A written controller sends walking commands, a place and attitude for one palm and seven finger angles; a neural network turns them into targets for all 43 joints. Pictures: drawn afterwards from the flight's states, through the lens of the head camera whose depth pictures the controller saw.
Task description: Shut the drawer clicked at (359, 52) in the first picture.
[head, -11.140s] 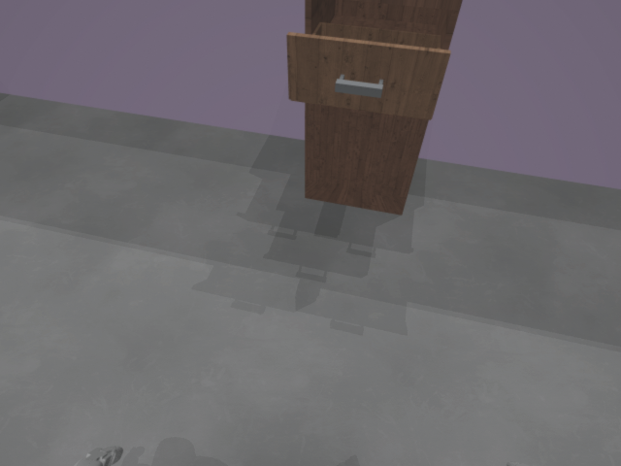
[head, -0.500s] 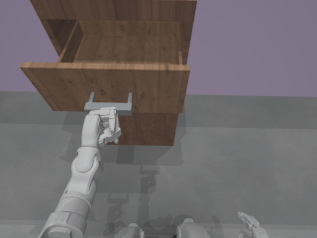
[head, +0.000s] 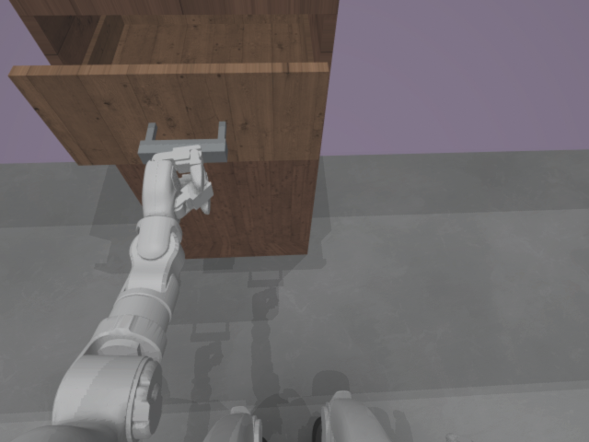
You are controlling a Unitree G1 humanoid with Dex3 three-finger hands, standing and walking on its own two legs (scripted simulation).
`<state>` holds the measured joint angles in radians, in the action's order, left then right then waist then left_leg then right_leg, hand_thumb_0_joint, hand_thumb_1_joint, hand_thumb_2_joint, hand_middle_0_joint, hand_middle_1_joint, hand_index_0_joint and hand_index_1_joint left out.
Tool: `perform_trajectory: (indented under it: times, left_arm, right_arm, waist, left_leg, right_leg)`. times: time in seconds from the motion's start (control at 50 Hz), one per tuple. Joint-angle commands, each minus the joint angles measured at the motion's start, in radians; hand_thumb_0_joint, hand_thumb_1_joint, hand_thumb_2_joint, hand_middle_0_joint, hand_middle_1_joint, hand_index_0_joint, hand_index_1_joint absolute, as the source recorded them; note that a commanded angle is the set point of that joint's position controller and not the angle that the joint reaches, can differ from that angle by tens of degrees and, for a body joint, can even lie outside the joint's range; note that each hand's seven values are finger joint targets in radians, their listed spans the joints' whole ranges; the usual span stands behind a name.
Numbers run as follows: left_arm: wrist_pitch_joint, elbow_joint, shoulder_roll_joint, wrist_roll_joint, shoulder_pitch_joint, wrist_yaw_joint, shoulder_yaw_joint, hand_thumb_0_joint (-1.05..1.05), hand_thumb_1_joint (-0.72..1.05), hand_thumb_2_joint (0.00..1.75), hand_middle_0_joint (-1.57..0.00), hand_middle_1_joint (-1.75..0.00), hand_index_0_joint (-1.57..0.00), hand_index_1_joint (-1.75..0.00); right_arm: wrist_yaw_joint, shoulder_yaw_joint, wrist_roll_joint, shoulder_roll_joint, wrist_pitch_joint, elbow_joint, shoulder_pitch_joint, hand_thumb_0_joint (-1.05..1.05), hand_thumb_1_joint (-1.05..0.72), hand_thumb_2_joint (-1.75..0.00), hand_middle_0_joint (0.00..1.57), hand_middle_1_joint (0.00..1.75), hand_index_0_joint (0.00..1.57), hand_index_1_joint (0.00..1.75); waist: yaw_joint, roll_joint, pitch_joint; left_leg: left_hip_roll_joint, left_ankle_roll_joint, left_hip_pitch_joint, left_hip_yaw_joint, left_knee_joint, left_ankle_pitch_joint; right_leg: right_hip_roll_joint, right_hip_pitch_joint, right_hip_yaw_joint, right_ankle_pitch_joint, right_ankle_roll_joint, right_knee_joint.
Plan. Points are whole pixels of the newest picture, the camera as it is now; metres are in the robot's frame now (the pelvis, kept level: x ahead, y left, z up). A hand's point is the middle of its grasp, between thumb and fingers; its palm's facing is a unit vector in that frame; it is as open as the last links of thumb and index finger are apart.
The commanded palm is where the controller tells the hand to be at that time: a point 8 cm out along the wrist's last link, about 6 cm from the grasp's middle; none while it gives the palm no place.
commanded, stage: push the drawer shut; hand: left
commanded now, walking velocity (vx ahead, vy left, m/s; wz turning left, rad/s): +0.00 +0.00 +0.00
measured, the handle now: (186, 140) +0.53 +0.14 +0.06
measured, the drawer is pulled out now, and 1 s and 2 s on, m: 0.13 0.01 0.00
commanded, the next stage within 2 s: pull the fist back off the drawer in 1.32 s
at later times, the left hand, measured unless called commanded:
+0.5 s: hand (210, 154) +0.51 +0.10 +0.05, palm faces +0.01 -1.00 -0.04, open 3.2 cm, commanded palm +0.49 +0.15 +0.06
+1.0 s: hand (214, 121) +0.57 +0.10 +0.05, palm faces +0.02 -1.00 -0.04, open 3.3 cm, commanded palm +0.56 +0.15 +0.06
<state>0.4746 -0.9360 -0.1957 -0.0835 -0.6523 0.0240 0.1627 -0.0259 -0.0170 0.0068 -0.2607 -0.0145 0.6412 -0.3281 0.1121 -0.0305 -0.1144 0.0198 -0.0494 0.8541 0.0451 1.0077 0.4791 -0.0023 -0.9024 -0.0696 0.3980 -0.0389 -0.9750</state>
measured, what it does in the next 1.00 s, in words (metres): stands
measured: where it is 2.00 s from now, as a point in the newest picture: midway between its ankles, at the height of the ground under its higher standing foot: outside the picture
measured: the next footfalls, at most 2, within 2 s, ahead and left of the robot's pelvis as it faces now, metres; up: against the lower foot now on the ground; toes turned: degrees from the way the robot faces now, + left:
none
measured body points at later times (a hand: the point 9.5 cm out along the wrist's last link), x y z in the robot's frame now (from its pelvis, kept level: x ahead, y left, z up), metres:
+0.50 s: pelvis +0.00 +0.00 -0.01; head +0.13 +0.00 +0.42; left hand +0.50 +0.16 +0.06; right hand +0.01 -0.26 -0.13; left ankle +0.00 +0.09 -0.67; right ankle +0.04 -0.10 -0.67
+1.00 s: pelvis +0.01 +0.00 -0.01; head +0.17 +0.01 +0.40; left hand +0.57 +0.15 +0.06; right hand -0.04 -0.25 -0.12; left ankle +0.00 +0.09 -0.67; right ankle +0.04 -0.10 -0.67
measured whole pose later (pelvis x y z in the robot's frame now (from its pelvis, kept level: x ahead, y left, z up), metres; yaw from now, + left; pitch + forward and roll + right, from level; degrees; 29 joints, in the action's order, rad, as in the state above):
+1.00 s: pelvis +0.01 +0.00 -0.01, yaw -1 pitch +27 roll -3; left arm 0.44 -1.30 -0.44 0.03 -1.10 0.01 0.35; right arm -0.05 -0.05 0.07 -0.27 0.05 0.64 -0.44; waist 0.25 -0.05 -0.11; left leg -0.01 -0.05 1.05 0.03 1.09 0.51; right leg -0.03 -1.08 -0.09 0.40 -0.04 -1.00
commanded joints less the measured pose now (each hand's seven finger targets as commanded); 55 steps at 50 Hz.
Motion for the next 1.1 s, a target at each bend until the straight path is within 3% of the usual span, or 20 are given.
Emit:
perform_trajectory:
  times: [0.0, 0.06, 0.1, 0.14, 0.18, 0.22, 0.26, 0.34, 0.5, 0.58, 0.6, 0.62, 0.66, 0.68, 0.72, 0.76, 0.96, 1.0, 1.04, 1.08]
  left_arm:
    - [0.084, 0.187, -0.148, 0.002, -0.477, 0.007, 0.041, 0.0, 0.9, 0.9, -1.4, -1.6, -1.4, -1.6]
    - [0.093, 0.171, -0.148, 0.011, -0.557, 0.008, 0.033, 0.0, 0.9, 0.9, -1.4, -1.6, -1.4, -1.6]
    - [0.094, 0.134, -0.195, 0.013, -0.552, 0.009, 0.075, 0.0, 0.9, 0.9, -1.4, -1.6, -1.4, -1.6]
    - [0.095, 0.099, -0.2, 0.02, -0.605, 0.003, 0.068, 0.0, 0.9, 0.9, -1.4, -1.6, -1.4, -1.6]
    - [0.095, 0.062, -0.244, 0.023, -0.623, 0.002, 0.107, 0.0, 0.9, 0.9, -1.4, -1.6, -1.4, -1.6]
    - [0.104, 0.078, -0.271, 0.028, -0.654, -0.002, 0.122, 0.0, 0.9, 0.9, -1.4, -1.6, -1.4, -1.6]
    - [0.108, 0.072, -0.246, 0.028, -0.67, -0.009, 0.102, 0.0, 0.9, 0.9, -1.4, -1.6, -1.4, -1.6]
    - [0.103, 0.016, -0.282, 0.024, -0.704, -0.014, 0.129, 0.0, 0.9, 0.9, -1.4, -1.6, -1.4, -1.6]
    - [0.094, -0.035, -0.305, 0.05, -0.815, -0.01, 0.129, 0.0, 0.9, 0.9, -1.4, -1.6, -1.4, -1.6]
    - [0.085, -0.074, -0.356, 0.063, -0.865, -0.002, 0.159, 0.0, 0.9, 0.9, -1.4, -1.6, -1.4, -1.6]
    - [0.08, -0.075, -0.334, 0.065, -0.887, -0.005, 0.135, 0.0, 0.9, 0.9, -1.4, -1.6, -1.4, -1.6]
    - [0.08, -0.081, -0.376, 0.068, -0.896, -0.002, 0.167, 0.0, 0.9, 0.9, -1.4, -1.6, -1.4, -1.6]
    - [0.072, -0.099, -0.353, 0.072, -0.91, -0.006, 0.146, 0.0, 0.9, 0.9, -1.4, -1.6, -1.4, -1.6]
    - [0.072, -0.093, -0.396, 0.073, -0.921, -0.004, 0.177, 0.0, 0.9, 0.9, -1.4, -1.6, -1.4, -1.6]
    - [0.061, -0.117, -0.368, 0.08, -0.93, -0.006, 0.151, 0.0, 0.9, 0.9, -1.4, -1.6, -1.4, -1.6]
    - [0.059, -0.12, -0.394, 0.08, -0.97, -0.002, 0.169, 0.0, 0.9, 0.9, -1.4, -1.6, -1.4, -1.6]
    - [0.042, -0.121, -0.474, 0.098, -1.003, -0.005, 0.219, 0.0, 0.9, 0.9, -1.4, -1.6, -1.4, -1.6]
    - [0.03, -0.15, -0.476, 0.101, -1.001, -0.008, 0.215, 0.0, 0.9, 0.9, -1.4, -1.6, -1.4, -1.6]
    - [0.023, -0.168, -0.479, 0.103, -1.042, -0.009, 0.207, 0.0, 0.9, 0.9, -1.4, -1.6, -1.4, -1.6]
    - [0.025, -0.15, -0.534, 0.108, -1.069, -0.006, 0.245, 0.0, 0.9, 0.9, -1.4, -1.6, -1.4, -1.6]
  right_arm:
    - [0.002, 0.062, 0.005, -0.145, -0.022, -0.08, -0.104, 0.0, -0.9, -0.9, 0.2, 0.3, 0.2, 0.3]
    - [-0.001, 0.063, 0.01, -0.148, -0.015, -0.072, -0.122, 0.0, -0.9, -0.9, 0.2, 0.3, 0.2, 0.3]
    - [-0.001, 0.061, 0.013, -0.151, -0.008, -0.069, -0.134, 0.0, -0.9, -0.9, 0.2, 0.3, 0.2, 0.3]
    - [0.003, 0.056, 0.015, -0.148, -0.004, -0.065, -0.141, 0.0, -0.9, -0.9, 0.2, 0.3, 0.2, 0.3]
    - [0.004, 0.056, 0.015, -0.154, 0.0, -0.059, -0.15, 0.0, -0.9, -0.9, 0.2, 0.3, 0.2, 0.3]
    - [0.005, 0.055, 0.02, -0.153, 0.002, -0.064, -0.157, 0.0, -0.9, -0.9, 0.2, 0.3, 0.2, 0.3]
    - [0.001, 0.053, 0.022, -0.149, 0.005, -0.062, -0.162, 0.0, -0.9, -0.9, 0.2, 0.3, 0.2, 0.3]
    - [0.0, 0.053, 0.024, -0.159, 0.011, -0.057, -0.181, 0.0, -0.9, -0.9, 0.2, 0.3, 0.2, 0.3]
    - [-0.004, 0.051, 0.033, -0.166, 0.02, -0.044, -0.215, 0.0, -0.9, -0.9, 0.2, 0.3, 0.2, 0.3]
    - [-0.005, 0.047, 0.04, -0.174, 0.025, -0.04, -0.237, 0.0, -0.9, -0.9, 0.2, 0.3, 0.2, 0.3]
    - [-0.007, 0.046, 0.04, -0.173, 0.026, -0.041, -0.237, 0.0, -0.9, -0.9, 0.2, 0.3, 0.2, 0.3]
    - [-0.005, 0.046, 0.043, -0.177, 0.027, -0.037, -0.246, 0.0, -0.9, -0.9, 0.2, 0.3, 0.2, 0.3]
    - [-0.008, 0.043, 0.045, -0.177, 0.028, -0.038, -0.254, 0.0, -0.9, -0.9, 0.2, 0.3, 0.2, 0.3]
    - [-0.007, 0.043, 0.047, -0.182, 0.031, -0.036, -0.262, 0.0, -0.9, -0.9, 0.2, 0.3, 0.2, 0.3]
    - [-0.011, 0.041, 0.048, -0.179, 0.035, -0.038, -0.269, 0.0, -0.9, -0.9, 0.2, 0.3, 0.2, 0.3]
    - [-0.011, 0.04, 0.052, -0.185, 0.036, -0.033, -0.283, 0.0, -0.9, -0.9, 0.2, 0.3, 0.2, 0.3]
    - [-0.021, 0.038, 0.062, -0.192, 0.055, -0.029, -0.335, 0.0, -0.9, -0.9, 0.2, 0.3, 0.2, 0.3]
    - [-0.022, 0.035, 0.061, -0.193, 0.062, -0.027, -0.339, 0.0, -0.9, -0.9, 0.2, 0.3, 0.2, 0.3]
    - [-0.02, 0.03, 0.061, -0.193, 0.062, -0.024, -0.346, 0.0, -0.9, -0.9, 0.2, 0.3, 0.2, 0.3]
    - [-0.018, 0.031, 0.064, -0.2, 0.064, -0.025, -0.357, 0.0, -0.9, -0.9, 0.2, 0.3, 0.2, 0.3]
  waist:
    - [0.032, 0.005, -0.435]
    - [0.055, -0.009, -0.442]
    - [0.05, 0.023, -0.449]
    - [0.068, 0.02, -0.421]
    - [0.067, 0.028, -0.415]
    - [0.064, -0.006, -0.464]
    - [0.068, -0.062, -0.488]
    - [0.089, -0.006, -0.453]
    - [0.122, -0.05, -0.487]
    - [0.133, -0.061, -0.491]
    - [0.148, -0.073, -0.491]
    - [0.142, -0.066, -0.494]
    - [0.156, -0.087, -0.513]
    - [0.149, -0.081, -0.516]
    - [0.164, -0.087, -0.516]
    - [0.172, -0.092, -0.522]
    - [0.174, -0.143, -0.583]
    - [0.186, -0.112, -0.547]
    - [0.203, -0.134, -0.507]
    - [0.198, -0.143, -0.539]
  left_leg:
    - [-0.013, 0.028, -0.192, -0.082, -0.128, -0.284]
    - [-0.015, 0.026, -0.209, -0.087, -0.122, -0.294]
    - [-0.011, 0.022, -0.174, -0.078, -0.116, -0.278]
    - [-0.009, 0.017, -0.143, -0.076, -0.115, -0.26]
    - [-0.007, 0.015, -0.12, -0.073, -0.111, -0.244]
    - [-0.006, 0.017, -0.131, -0.072, -0.106, -0.262]
    - [-0.008, 0.021, -0.174, -0.076, -0.097, -0.301]
    - [-0.011, 0.015, -0.128, -0.079, -0.089, -0.284]
    - [-0.016, 0.015, -0.142, -0.094, -0.066, -0.293]
    - [-0.016, 0.013, -0.122, -0.101, -0.057, -0.286]
    - [-0.016, 0.012, -0.127, -0.1, -0.053, -0.279]
    - [-0.017, 0.012, -0.116, -0.102, -0.051, -0.28]
    - [-0.019, 0.013, -0.139, -0.108, -0.045, -0.302]
    - [-0.021, 0.013, -0.133, -0.11, -0.042, -0.316]
    - [-0.022, 0.013, -0.133, -0.112, -0.039, -0.314]
    - [-0.025, 0.013, -0.142, -0.121, -0.037, -0.322]
    - [-0.032, 0.019, -0.168, -0.121, -0.019, -0.416]
    - [-0.035, 0.015, -0.142, -0.122, -0.021, -0.397]
    - [-0.034, 0.011, -0.124, -0.122, -0.02, -0.373]
    - [-0.035, 0.013, -0.131, -0.124, -0.015, -0.385]
  right_leg:
    - [-0.011, 0.263, 0.063, -0.236, 0.012, 0.099]
    - [-0.015, 0.238, 0.061, -0.242, 0.015, 0.095]
    - [-0.015, 0.269, 0.07, -0.247, 0.017, 0.101]
    - [-0.015, 0.267, 0.074, -0.246, 0.018, 0.101]
    - [-0.015, 0.271, 0.078, -0.235, 0.018, 0.106]
    - [-0.014, 0.286, 0.083, -0.254, 0.017, 0.096]
    - [-0.015, 0.255, 0.077, -0.273, 0.014, 0.088]
    - [-0.02, 0.251, 0.079, -0.266, 0.018, 0.093]
    - [-0.022, 0.19, 0.073, -0.25, 0.019, 0.084]
    - [-0.025, 0.173, 0.073, -0.235, 0.019, 0.079]
    - [-0.025, 0.159, 0.073, -0.228, 0.02, 0.082]
    - [-0.025, 0.167, 0.074, -0.226, 0.019, 0.08]
    - [-0.028, 0.144, 0.069, -0.237, 0.019, 0.076]
    - [-0.028, 0.153, 0.069, -0.248, 0.018, 0.073]
    - [-0.03, 0.139, 0.066, -0.244, 0.02, 0.075]
    - [-0.032, 0.127, 0.063, -0.243, 0.019, 0.071]
    - [-0.039, 0.148, 0.061, -0.322, 0.015, 0.063]
    - [-0.042, 0.142, 0.058, -0.309, 0.017, 0.07]
    - [-0.043, 0.116, 0.058, -0.29, 0.016, 0.073]
    - [-0.045, 0.12, 0.059, -0.288, 0.017, 0.071]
